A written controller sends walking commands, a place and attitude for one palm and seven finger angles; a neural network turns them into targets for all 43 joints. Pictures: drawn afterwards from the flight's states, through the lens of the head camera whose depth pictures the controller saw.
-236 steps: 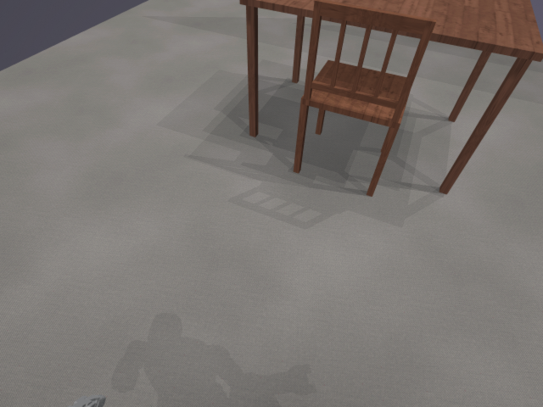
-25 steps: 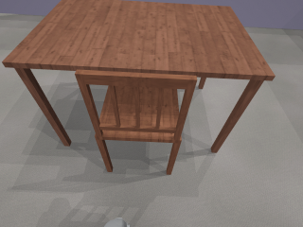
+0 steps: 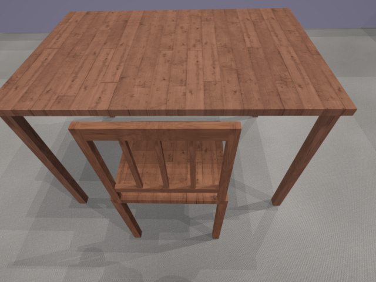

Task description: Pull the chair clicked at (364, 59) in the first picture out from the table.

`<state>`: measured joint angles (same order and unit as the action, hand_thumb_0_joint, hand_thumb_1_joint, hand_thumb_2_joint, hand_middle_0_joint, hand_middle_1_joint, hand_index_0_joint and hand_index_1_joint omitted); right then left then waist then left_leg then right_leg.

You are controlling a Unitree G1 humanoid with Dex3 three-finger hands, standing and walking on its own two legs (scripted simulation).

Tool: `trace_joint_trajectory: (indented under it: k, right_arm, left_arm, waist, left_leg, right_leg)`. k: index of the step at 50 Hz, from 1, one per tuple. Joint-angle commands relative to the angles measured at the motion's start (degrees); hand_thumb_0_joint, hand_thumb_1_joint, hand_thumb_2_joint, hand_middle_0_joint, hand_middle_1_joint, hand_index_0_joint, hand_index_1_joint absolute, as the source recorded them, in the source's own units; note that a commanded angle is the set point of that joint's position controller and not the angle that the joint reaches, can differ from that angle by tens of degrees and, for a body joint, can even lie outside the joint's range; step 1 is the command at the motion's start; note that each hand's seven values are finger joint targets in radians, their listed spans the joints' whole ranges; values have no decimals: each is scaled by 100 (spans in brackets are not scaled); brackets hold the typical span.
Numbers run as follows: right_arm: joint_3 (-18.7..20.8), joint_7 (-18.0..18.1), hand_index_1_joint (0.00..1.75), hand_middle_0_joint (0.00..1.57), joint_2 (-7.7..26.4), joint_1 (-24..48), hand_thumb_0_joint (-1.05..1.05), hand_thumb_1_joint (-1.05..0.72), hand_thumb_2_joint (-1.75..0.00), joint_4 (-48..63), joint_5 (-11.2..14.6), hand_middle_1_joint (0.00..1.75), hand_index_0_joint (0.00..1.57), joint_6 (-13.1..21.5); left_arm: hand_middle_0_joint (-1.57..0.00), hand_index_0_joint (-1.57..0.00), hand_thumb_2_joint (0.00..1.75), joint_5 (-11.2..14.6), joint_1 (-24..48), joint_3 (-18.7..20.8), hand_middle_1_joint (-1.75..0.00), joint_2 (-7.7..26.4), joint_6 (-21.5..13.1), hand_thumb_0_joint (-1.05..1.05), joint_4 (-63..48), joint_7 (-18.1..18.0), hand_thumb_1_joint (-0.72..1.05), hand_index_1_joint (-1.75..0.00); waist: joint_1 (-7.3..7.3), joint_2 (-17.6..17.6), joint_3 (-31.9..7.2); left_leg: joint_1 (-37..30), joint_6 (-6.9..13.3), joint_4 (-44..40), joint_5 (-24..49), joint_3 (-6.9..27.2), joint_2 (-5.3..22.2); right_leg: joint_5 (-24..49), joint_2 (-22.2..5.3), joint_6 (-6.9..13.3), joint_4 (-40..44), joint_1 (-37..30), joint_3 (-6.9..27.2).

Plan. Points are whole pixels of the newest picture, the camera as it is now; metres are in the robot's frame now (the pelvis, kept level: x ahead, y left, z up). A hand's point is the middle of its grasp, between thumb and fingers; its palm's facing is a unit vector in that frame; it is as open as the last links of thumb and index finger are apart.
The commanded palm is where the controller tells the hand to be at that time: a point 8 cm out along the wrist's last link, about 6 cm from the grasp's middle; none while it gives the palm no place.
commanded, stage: come to a stop and stand still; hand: left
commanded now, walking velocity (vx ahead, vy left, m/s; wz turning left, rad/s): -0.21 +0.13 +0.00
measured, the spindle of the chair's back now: (162, 165) +0.45 +0.11 -0.10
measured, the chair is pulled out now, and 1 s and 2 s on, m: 0.00 0.00 0.00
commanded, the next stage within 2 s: look again from close up in 1.74 s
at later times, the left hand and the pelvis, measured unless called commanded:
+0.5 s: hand out of the picture -0.03 +0.26 -0.18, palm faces +0.07 -0.97 -0.21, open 7.4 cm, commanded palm none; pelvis -0.05 +0.06 +0.01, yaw +0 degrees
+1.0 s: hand out of the picture -0.10 +0.19 -0.17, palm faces +0.04 -0.99 -0.15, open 7.4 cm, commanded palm none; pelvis -0.08 +0.04 +0.01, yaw +0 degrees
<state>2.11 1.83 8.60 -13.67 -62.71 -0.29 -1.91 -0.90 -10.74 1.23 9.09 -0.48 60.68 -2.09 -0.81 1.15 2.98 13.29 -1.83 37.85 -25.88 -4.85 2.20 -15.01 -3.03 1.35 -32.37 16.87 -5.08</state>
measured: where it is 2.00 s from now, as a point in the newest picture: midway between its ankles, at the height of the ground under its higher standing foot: outside the picture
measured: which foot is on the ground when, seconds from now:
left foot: up 0.00-0.24, down 0.26-1.00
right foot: down 0.00-0.28, up 0.30-0.58, down 0.60-1.00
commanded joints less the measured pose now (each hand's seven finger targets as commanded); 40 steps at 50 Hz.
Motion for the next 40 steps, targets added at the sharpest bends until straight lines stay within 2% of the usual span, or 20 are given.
trace_joint_trajectory:
  k: [1,4,8,11,12,13,14,15,16,17,19,24,25,28,29,31,32,33,36,40]
  right_arm:
    - [156,26,30,20,455,-106,0,-90,-90,396,2,30,20,-50]
    - [191,-13,30,20,455,-24,0,-90,-90,545,6,30,20,-90]
    - [161,-59,30,20,429,-154,0,-90,-90,654,-2,30,20,-39]
    - [130,-68,30,20,434,-601,0,-90,-90,505,-26,30,20,38]
    - [138,-69,30,20,632,-616,0,-90,-90,508,-45,30,20,91]
    - [183,-74,30,20,1009,-457,0,-90,-90,659,-101,30,20,139]
    - [177,-50,30,20,1173,-93,0,-90,-90,810,-121,30,20,122]
    - [147,28,30,20,1088,132,0,-90,-90,820,-133,30,20,146]
    - [100,68,30,20,1004,371,0,-90,-90,827,-138,30,20,126]
    - [52,79,30,20,917,496,0,-90,-90,847,-124,30,20,132]
    - [24,84,30,20,848,468,0,-90,-90,821,-80,30,20,165]
    - [74,104,30,20,841,-77,0,-90,-90,529,-64,30,20,168]
    - [78,95,30,20,880,-127,0,-90,-90,466,-71,30,20,164]
    - [49,73,30,20,801,-167,0,-90,-90,356,-7,30,20,176]
    - [28,54,30,20,660,-189,0,-90,-90,323,32,30,20,198]
    - [-43,14,30,20,482,-139,0,-90,-90,280,53,30,20,211]
    - [-59,14,30,20,459,-173,0,-90,-90,211,14,30,20,177]
    - [-62,12,30,20,538,-205,0,-90,-90,148,5,30,20,170]
    - [-107,-1,30,20,544,-308,0,-90,-90,-32,2,30,20,183]
    - [-135,-3,30,20,484,-436,0,-90,-90,-145,-13,30,20,148]
  left_arm:
    - [-20,-20,90,-76,-605,340,-30,1130,51,0,-156,-134,90,-30]
    - [-20,-20,90,-90,-355,391,-30,1142,105,0,-353,-140,90,-30]
    - [-20,-20,90,-124,-124,425,-30,1197,136,0,-533,-112,90,-30]
    - [-20,-20,90,-66,25,404,-30,1143,187,0,-523,-69,90,-30]
    - [-20,-20,90,-27,-25,351,-30,947,214,0,-550,-44,90,-30]
    - [-20,-20,90,2,-121,292,-30,599,251,0,-623,-9,90,-30]
    - [-20,-20,90,-7,-63,251,-30,541,308,0,-647,-25,90,-30]
    - [-20,-20,90,-39,30,257,-30,585,376,0,-582,-50,90,-30]
    - [-20,-20,90,-42,-45,298,-30,632,401,0,-493,-27,90,-30]
    - [-20,-20,90,-41,-278,301,-30,640,383,0,-381,-4,90,-30]
    - [-20,-20,90,-32,-469,264,-30,626,334,0,-254,19,90,-30]
    - [-20,-20,90,-13,-333,106,-30,498,283,0,-220,5,90,-30]
    - [-20,-20,90,3,-445,80,-30,444,271,0,-161,-2,90,-30]
    - [-20,-20,90,8,-923,42,-30,439,184,0,125,-43,90,-30]
    - [-20,-20,90,7,-981,42,-30,543,126,0,197,-60,90,-30]
    - [-20,-20,90,14,-871,-29,-30,591,46,0,243,-62,90,-30]
    - [-20,-20,90,17,-722,-17,-30,596,-9,0,268,-52,90,-30]
    - [-20,-20,90,31,-696,-48,-30,521,-25,0,291,-46,90,-30]
    - [-20,-20,90,38,-795,-62,-30,447,-1,0,316,-43,90,-30]
    - [-20,-20,90,38,-930,-56,-30,416,28,0,362,-41,90,-30]
  waist:
    - [315,-983,-529]
    - [297,-990,-696]
    - [176,-1240,-797]
    - [-53,-1157,-759]
    - [-50,-511,-657]
    - [35,917,-443]
    - [70,1336,-142]
    - [64,1295,-44]
    - [211,1042,170]
    - [313,927,106]
    - [307,658,-2]
    - [2,664,-186]
    - [27,662,-287]
    - [155,380,-502]
    - [154,129,-394]
    - [9,-81,-128]
    - [-48,-817,-87]
    - [-59,-902,40]
    - [-21,-480,238]
    - [11,-353,476]
  left_leg:
    - [1080,-40,1715,-692,454,-115]
    - [1089,-95,1741,-504,510,-140]
    - [574,-90,519,-88,386,-104]
    - [-575,-45,-1274,1352,71,-167]
    - [-875,40,-1705,1660,325,156]
    - [-487,402,-2152,2504,1553,1182]
    - [241,859,-2496,2706,2069,1725]
    - [612,1001,-2573,2625,1959,1622]
    - [710,989,-2504,2425,1633,1360]
    - [469,980,-2392,2466,1330,1167]
    - [12,1040,-2265,2900,1097,1035]
    - [-867,1201,-2211,3257,1392,1175]
    - [-969,1188,-2173,3330,1426,1177]
    - [-820,864,-1887,2985,1282,893]
    - [-456,651,-1758,2622,1194,696]
    - [-533,312,-1865,1922,885,349]
    - [-625,255,-1806,1992,765,293]
    - [-783,249,-1842,1904,715,306]
    - [-738,287,-2032,1667,749,334]
    - [-494,283,-2092,1188,754,280]
  right_leg:
    - [5750,-1865,1168,789,-1400,1457]
    - [4976,-1706,1096,845,-1402,1160]
    - [3661,-1489,926,876,-1056,1083]
    - [1919,-1134,424,647,-326,876]
    - [1079,-784,182,254,42,677]
    - [-373,-157,-154,-334,458,222]
    - [-1554,129,-264,-1217,419,288]
    - [-1579,106,-234,-1807,296,732]
    - [-1254,145,-198,-2258,369,860]
    - [-1042,176,-204,-2487,479,835]
    - [-946,148,-263,-2391,578,727]
    - [-1232,54,-294,-859,258,471]
    - [-1164,60,-280,-460,81,454]
    - [25,40,-232,1055,-779,409]
    - [561,-132,-166,1536,-1132,678]
    - [837,-625,81,1501,-676,1114]
    - [906,-546,116,1526,-506,1194]
    - [693,-556,113,1602,-281,1183]
    - [-33,-396,54,1671,-162,1065]
    - [-644,-354,65,1776,0,1088]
